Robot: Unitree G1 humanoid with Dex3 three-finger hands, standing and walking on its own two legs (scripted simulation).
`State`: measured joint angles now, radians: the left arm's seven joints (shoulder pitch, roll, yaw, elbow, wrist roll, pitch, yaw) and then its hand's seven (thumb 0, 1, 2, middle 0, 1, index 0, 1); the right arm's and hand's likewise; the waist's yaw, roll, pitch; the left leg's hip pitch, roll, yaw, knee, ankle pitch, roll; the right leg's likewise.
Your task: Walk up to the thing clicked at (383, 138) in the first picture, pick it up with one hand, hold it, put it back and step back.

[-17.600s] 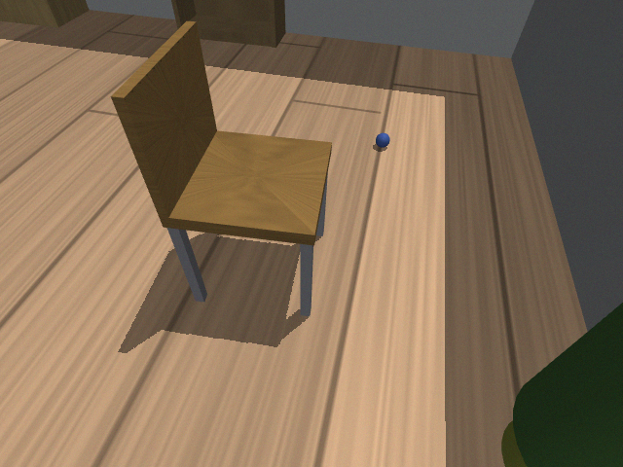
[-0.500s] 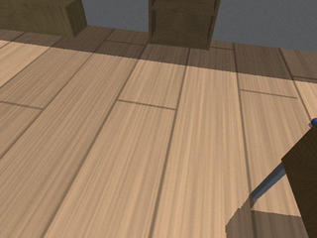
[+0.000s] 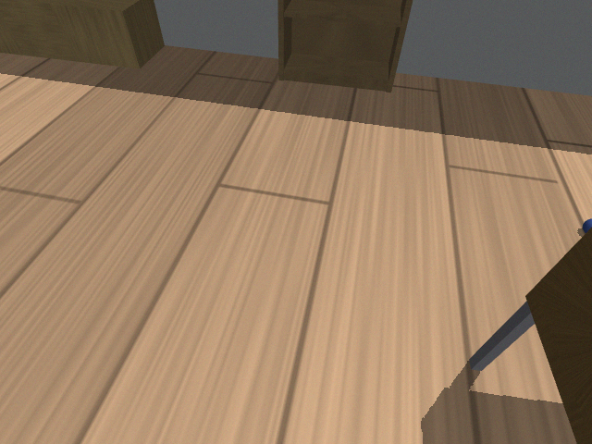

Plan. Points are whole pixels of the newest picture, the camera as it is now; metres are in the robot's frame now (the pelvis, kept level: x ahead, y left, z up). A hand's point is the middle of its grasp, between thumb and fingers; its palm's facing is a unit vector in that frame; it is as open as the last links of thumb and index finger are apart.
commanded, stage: stand
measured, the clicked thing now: out of the picture +1.16 -1.41 -0.74
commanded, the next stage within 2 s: walk up in 0.30 s
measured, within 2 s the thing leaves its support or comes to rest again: neither
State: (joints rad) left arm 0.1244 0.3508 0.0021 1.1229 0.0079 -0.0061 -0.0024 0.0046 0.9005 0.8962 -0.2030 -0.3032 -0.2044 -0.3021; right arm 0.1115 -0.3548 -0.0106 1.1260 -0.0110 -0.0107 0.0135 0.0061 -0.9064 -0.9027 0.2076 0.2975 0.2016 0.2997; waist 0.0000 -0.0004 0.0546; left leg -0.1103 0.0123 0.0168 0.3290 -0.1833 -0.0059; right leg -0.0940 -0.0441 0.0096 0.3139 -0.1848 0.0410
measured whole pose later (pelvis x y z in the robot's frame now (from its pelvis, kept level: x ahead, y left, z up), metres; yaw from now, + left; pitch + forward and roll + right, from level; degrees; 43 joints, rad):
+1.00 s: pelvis +0.24 -0.07 -0.02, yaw +3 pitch -2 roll -2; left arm 0.33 0.41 0.07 0.97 0.02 -0.08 -0.06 0.01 0.90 0.90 -0.21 -0.30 -0.21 -0.30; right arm 0.16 -0.42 -0.08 0.95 -0.03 -0.01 0.12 0.01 -0.91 -0.90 0.21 0.30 0.20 0.30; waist 0.05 0.03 0.06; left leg -0.48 0.09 0.02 0.58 -0.12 0.02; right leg 0.11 0.00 -0.18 0.32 -0.40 0.01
